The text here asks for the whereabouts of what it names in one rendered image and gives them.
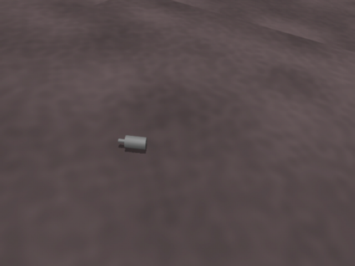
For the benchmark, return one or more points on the bottle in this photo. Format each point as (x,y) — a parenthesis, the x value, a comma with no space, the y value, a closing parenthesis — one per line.
(134,142)

